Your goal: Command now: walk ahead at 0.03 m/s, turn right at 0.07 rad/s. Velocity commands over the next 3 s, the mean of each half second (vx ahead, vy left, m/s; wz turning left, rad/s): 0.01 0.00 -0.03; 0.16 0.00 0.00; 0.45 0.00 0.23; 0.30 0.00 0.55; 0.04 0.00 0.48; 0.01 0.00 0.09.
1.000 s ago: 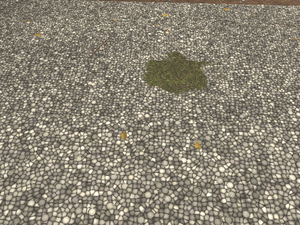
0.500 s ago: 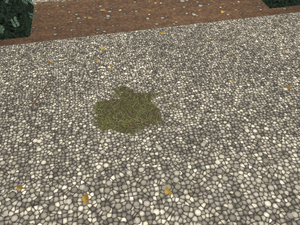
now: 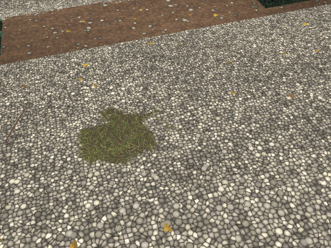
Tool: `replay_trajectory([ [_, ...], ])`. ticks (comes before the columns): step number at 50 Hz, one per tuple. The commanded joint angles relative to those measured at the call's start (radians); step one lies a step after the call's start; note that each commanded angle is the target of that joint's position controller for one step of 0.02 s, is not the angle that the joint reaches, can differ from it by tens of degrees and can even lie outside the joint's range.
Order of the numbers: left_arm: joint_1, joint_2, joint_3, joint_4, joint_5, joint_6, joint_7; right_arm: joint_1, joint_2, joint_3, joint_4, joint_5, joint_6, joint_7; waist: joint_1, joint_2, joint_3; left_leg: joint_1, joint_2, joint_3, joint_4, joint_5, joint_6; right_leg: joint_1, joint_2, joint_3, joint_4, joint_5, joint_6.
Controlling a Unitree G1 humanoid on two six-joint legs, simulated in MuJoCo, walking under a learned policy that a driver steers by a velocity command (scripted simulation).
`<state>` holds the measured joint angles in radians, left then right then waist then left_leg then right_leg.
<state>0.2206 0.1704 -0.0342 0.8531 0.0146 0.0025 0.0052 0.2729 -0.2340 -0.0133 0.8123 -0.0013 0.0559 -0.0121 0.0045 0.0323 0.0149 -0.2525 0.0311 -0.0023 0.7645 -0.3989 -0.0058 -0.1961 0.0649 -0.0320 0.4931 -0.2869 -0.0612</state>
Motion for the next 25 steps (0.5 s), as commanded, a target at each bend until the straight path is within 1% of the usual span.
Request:
replay_trajectory([
  [1, -0.115, 0.12, 0.015, -0.045, -0.014, -0.025, 0.01, 0.145, -0.032, -0.008, 0.033, -0.01, 0.0, -0.001, -0.073, -0.114, -0.074, 0.241, -0.008, 0.018, -0.172, 0.183, -0.001, -0.067, -0.212, 0.13, -0.118, 0.749, -0.099],
  [2, -0.104, 0.127, 0.018, -0.027, -0.021, -0.021, 0.012, 0.14, -0.029, -0.003, 0.045, -0.011, -0.008, -0.002, -0.072, -0.1, -0.055, 0.268, 0.005, 0.008, -0.305, 0.342, -0.003, -0.059, -0.192, 0.115, -0.103, 0.707, -0.072],
  [3, -0.062, 0.135, 0.026, -0.011, -0.02, -0.014, 0.013, 0.113, -0.068, -0.009, 0.052, -0.013, -0.017, -0.005, -0.029, -0.052, -0.021, 0.257, 0.042, -0.034, -0.383, 0.551, 0.001, -0.03, -0.153, 0.094, -0.083, 0.635, -0.041],
  [4, 0.0, 0.132, 0.031, 0.009, -0.02, -0.008, 0.014, 0.071, -0.105, -0.018, 0.055, -0.003, -0.025, -0.01, 0.022, 0.012, -0.01, 0.243, 0.091, -0.07, -0.417, 0.684, 0.017, 0.016, -0.136, 0.092, -0.105, 0.526, -0.017],
  [5, 0.035, 0.131, 0.032, 0.037, -0.019, -0.001, 0.017, 0.024, -0.101, -0.019, 0.051, 0.007, -0.031, -0.011, 0.036, 0.027, -0.006, 0.222, 0.109, -0.075, -0.434, 0.701, 0.028, 0.062, -0.137, 0.103, -0.136, 0.471, -0.005],
  [6, 0.023, 0.129, 0.031, 0.051, -0.019, 0.003, 0.018, -0.001, -0.088, -0.018, 0.052, 0.012, -0.035, -0.009, 0.024, 0.032, -0.016, 0.208, 0.107, -0.071, -0.459, 0.66, 0.027, 0.112, -0.139, 0.105, -0.154, 0.476, 0.004],
  [7, -0.023, 0.14, 0.035, 0.054, -0.026, 0.004, 0.019, -0.018, -0.056, -0.01, 0.054, 0.012, -0.042, -0.008, 0.005, -0.021, -0.049, 0.223, 0.095, -0.064, -0.496, 0.622, 0.015, 0.147, -0.144, 0.109, -0.156, 0.512, 0.007],
  [8, -0.029, 0.129, 0.036, 0.051, -0.022, 0.005, 0.013, -0.001, -0.075, -0.013, 0.074, 0.011, -0.046, -0.008, 0.016, 0.021, -0.051, 0.214, 0.096, -0.061, -0.502, 0.606, 0.015, 0.171, -0.147, 0.103, -0.179, 0.497, 0.0],
  [9, -0.037, 0.129, 0.036, 0.062, -0.018, 0.006, 0.01, -0.011, -0.066, -0.013, 0.089, 0.012, -0.047, -0.007, 0.017, 0.02, -0.04, 0.217, 0.089, -0.055, -0.515, 0.565, 0.012, 0.179, -0.152, 0.103, -0.193, 0.508, -0.002],
  [10, -0.04, 0.128, 0.036, 0.076, -0.015, 0.007, 0.01, -0.014, -0.057, -0.013, 0.101, 0.013, -0.047, -0.006, 0.013, 0.004, -0.024, 0.221, 0.083, -0.051, -0.532, 0.506, 0.008, 0.169, -0.154, 0.103, -0.207, 0.504, 0.001],
  [11, -0.05, 0.127, 0.036, 0.086, -0.015, 0.006, 0.012, -0.025, -0.056, -0.015, 0.105, 0.01, -0.045, -0.007, 0.008, -0.012, -0.025, 0.227, 0.08, -0.053, -0.551, 0.458, 0.005, 0.166, -0.155, 0.1, -0.216, 0.497, 0.004],
  [12, -0.054, 0.131, 0.038, 0.097, -0.014, 0.005, 0.012, -0.028, -0.049, -0.013, 0.115, 0.007, -0.046, -0.007, 0.006, -0.026, -0.023, 0.229, 0.081, -0.055, -0.563, 0.449, 0.006, 0.163, -0.154, 0.098, -0.226, 0.488, 0.007],
  [15, -0.058, 0.13, 0.038, 0.132, -0.015, 0.001, 0.012, -0.04, -0.043, -0.012, 0.147, 0.005, -0.051, -0.006, 0.007, -0.037, -0.016, 0.231, 0.08, -0.055, -0.587, 0.389, 0.006, 0.149, -0.152, 0.099, -0.26, 0.422, 0.015],
  [17, -0.062, 0.133, 0.038, 0.153, -0.012, -0.001, 0.012, -0.051, -0.046, -0.012, 0.165, 0.002, -0.053, -0.005, 0.007, -0.03, -0.002, 0.218, 0.079, -0.057, -0.6, 0.35, 0.006, 0.137, -0.152, 0.101, -0.278, 0.384, 0.019],
  [18, -0.045, 0.139, 0.041, 0.168, -0.008, -0.001, 0.006, -0.038, -0.045, -0.013, 0.183, 0.0, -0.053, 0.0, 0.008, -0.024, 0.03, 0.198, 0.076, -0.056, -0.596, 0.324, 0.008, 0.118, -0.15, 0.106, -0.283, 0.357, 0.017],
  [20, -0.044, 0.139, 0.041, 0.185, -0.006, -0.004, 0.002, -0.041, -0.042, -0.012, 0.201, -0.003, -0.056, 0.004, 0.007, -0.023, 0.027, 0.187, 0.075, -0.058, -0.602, 0.294, 0.01, 0.108, -0.15, 0.107, -0.292, 0.325, 0.017],
  [21, -0.046, 0.136, 0.042, 0.191, -0.006, -0.006, 0.003, -0.042, -0.036, -0.01, 0.21, -0.004, -0.058, 0.004, 0.009, -0.023, 0.025, 0.184, 0.073, -0.059, -0.607, 0.281, 0.012, 0.105, -0.148, 0.109, -0.299, 0.308, 0.018],
  [25, -0.039, 0.136, 0.043, 0.218, -0.003, -0.013, 0.004, -0.055, -0.039, -0.011, 0.237, -0.005, -0.064, 0.004, 0.01, -0.025, 0.014, 0.182, 0.07, -0.059, -0.608, 0.263, 0.015, 0.089, -0.149, 0.114, -0.314, 0.274, 0.018],
])
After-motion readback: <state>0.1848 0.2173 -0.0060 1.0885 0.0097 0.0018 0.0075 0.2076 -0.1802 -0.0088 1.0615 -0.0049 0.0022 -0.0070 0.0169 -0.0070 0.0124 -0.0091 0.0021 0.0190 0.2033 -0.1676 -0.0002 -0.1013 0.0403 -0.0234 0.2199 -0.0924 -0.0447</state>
